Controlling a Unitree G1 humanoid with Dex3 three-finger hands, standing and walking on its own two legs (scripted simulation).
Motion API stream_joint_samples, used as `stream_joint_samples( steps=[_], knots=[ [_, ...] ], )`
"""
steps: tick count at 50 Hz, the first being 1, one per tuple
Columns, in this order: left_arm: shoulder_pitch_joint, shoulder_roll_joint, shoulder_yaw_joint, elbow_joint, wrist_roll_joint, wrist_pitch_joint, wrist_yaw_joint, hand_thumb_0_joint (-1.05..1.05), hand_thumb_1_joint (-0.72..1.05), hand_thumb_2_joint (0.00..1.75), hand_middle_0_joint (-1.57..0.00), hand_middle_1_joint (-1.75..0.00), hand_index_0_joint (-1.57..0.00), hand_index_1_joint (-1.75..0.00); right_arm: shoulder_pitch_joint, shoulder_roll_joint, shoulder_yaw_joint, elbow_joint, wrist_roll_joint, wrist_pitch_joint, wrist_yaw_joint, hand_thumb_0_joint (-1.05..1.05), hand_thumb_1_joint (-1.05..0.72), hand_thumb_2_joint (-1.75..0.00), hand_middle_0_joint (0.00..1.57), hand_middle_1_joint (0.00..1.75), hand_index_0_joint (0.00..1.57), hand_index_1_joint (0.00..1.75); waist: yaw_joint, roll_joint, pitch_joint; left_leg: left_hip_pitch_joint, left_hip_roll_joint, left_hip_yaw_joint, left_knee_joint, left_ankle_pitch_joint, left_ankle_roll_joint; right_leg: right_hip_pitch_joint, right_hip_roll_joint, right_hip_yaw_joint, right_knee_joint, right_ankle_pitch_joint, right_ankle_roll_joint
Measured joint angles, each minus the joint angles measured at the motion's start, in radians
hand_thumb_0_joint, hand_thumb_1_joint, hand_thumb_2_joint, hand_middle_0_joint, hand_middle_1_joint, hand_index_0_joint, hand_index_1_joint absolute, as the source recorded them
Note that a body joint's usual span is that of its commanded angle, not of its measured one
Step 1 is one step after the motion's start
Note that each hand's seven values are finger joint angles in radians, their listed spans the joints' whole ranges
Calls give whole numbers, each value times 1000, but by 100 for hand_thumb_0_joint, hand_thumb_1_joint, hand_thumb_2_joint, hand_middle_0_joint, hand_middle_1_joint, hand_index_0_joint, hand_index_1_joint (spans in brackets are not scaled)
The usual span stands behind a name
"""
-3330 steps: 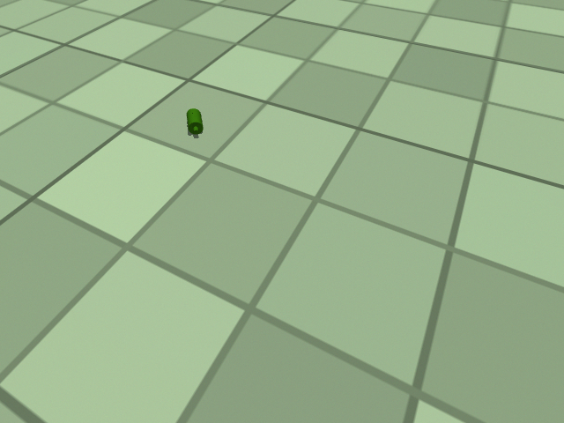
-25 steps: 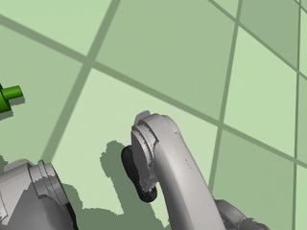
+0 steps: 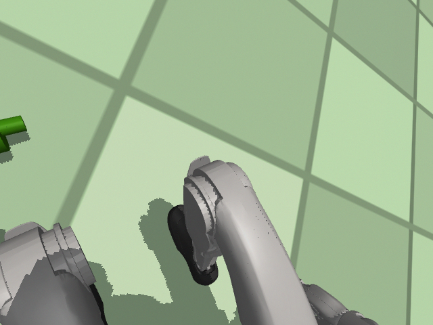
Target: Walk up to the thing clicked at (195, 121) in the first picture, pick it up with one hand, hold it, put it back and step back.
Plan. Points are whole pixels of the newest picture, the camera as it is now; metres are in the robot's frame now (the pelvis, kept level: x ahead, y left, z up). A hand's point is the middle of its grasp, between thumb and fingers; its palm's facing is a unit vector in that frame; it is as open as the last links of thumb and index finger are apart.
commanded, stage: close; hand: left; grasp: from above
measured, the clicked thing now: out of the picture +0.48 +0.26 -0.26
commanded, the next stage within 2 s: settle in 0.74 s
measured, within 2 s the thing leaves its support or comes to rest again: leaves its support in 1.16 s
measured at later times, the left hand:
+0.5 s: hand out of the picture +0.47 +0.27 -0.24, palm faces -0.44 -0.13 -0.89, open 11.2 cm
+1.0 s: hand out of the picture +0.47 +0.28 -0.23, palm faces -0.43 -0.13 -0.89, open 11.0 cm
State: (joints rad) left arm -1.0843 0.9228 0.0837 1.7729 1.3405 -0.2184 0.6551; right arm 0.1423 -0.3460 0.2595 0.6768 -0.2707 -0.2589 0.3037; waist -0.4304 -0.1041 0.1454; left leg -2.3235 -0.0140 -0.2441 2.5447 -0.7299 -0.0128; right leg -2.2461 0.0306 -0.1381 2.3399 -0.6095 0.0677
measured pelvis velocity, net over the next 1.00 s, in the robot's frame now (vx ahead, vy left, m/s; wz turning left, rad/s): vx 0.00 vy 0.00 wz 0.00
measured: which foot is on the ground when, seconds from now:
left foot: down 0.00-1.00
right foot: down 0.00-1.00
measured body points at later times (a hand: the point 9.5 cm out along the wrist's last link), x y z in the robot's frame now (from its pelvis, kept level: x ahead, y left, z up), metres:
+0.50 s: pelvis +0.00 +0.00 +0.00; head +0.27 +0.11 +0.34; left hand +0.48 +0.28 -0.18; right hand +0.03 -0.25 -0.05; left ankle +0.06 +0.12 -0.27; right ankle +0.13 -0.13 -0.27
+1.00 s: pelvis +0.00 +0.00 +0.01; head +0.27 +0.12 +0.34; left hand +0.49 +0.28 -0.18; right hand +0.03 -0.26 -0.04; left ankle +0.06 +0.12 -0.27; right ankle +0.13 -0.13 -0.27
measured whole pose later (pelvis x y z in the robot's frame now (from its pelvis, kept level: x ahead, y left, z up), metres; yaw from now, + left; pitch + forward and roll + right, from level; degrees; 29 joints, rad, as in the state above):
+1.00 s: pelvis +0.00 +0.00 +0.01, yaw +0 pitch +29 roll -14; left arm -1.09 0.93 0.09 1.74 1.32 -0.21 0.62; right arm 0.17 -0.36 0.26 0.65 -0.26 -0.23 0.27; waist -0.43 -0.10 0.14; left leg -2.32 -0.02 -0.24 2.52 -0.72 -0.02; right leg -2.25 0.03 -0.14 2.32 -0.61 0.06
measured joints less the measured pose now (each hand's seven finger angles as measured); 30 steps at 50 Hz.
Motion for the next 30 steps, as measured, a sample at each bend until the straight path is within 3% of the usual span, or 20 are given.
stream_joint_samples(
  steps=[16, 30],
  knots=[
    [-11, 1, 13, -8, -7, 19, -25, 0, -11, 65, -49, -71, -49, -69, 17, -12, -16, -8, 14, 7, -8, 0, -90, -90, 20, 30, 20, 30, -6, 3, -7, -6, 2, 10, -13, 6, 6, -4, -1, 6, -10, 2, -2],
    [-15, 14, 2, -1, -20, 0, -20, 0, -8, 59, -53, -64, -53, -63, 11, 1, 10, -21, 6, 20, -17, 0, -90, -90, 20, 30, 20, 30, -6, 3, 4, -1, 0, 3, -15, 7, -2, -3, -3, 1, -10, 5, -3]
  ],
)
